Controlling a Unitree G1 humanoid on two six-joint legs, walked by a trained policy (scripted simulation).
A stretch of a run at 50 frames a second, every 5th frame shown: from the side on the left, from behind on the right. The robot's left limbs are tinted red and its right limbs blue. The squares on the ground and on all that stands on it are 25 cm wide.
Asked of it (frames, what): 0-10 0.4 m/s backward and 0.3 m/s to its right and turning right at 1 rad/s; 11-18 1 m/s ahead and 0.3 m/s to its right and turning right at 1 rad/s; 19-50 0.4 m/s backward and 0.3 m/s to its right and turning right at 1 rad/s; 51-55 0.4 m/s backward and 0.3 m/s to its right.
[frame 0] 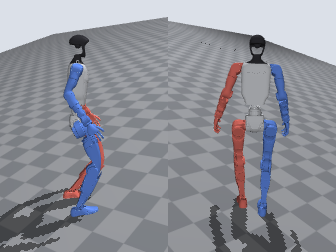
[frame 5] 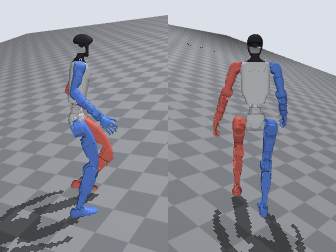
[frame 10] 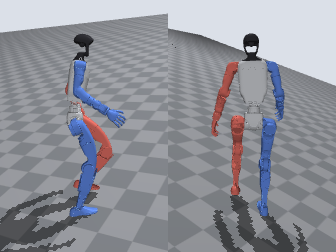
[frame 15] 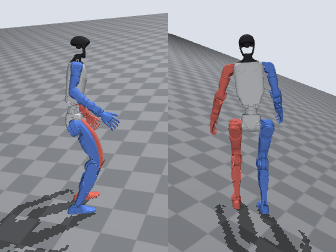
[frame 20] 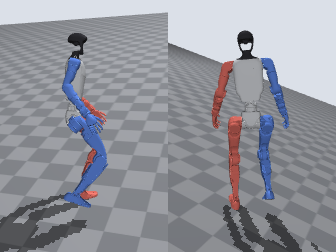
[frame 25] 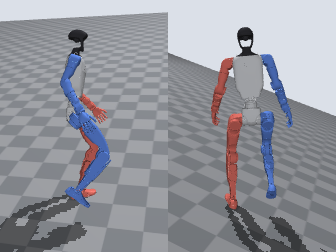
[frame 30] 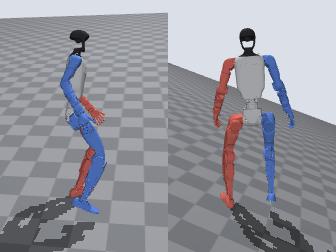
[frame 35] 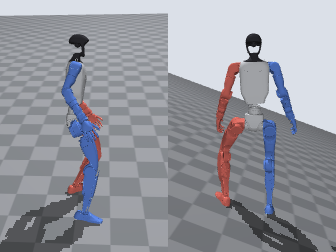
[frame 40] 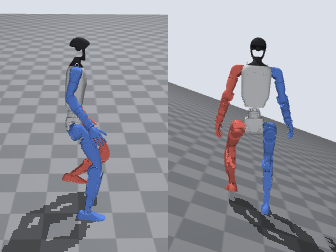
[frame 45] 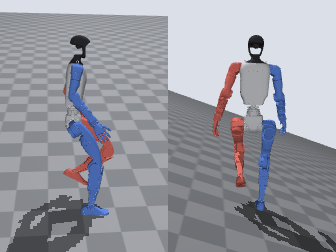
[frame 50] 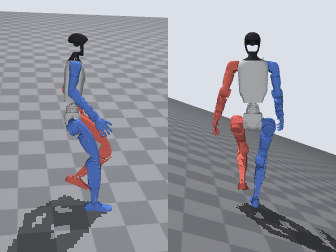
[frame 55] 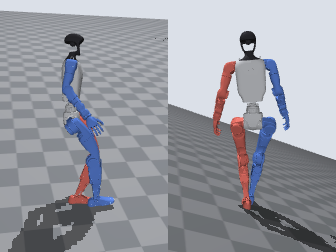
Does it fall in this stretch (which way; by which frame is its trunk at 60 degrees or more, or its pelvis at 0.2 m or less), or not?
no
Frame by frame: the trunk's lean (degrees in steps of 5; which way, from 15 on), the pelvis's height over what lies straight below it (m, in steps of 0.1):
0: 5, 0.7
5: 5, 0.8
10: 10, 0.8
15: 5, 0.8
20: 5, 0.8
25: 5, 0.8
30: 5, 0.8
35: 5, 0.8
40: 5, 0.7
45: 5, 0.7
50: 5, 0.7
55: 5, 0.7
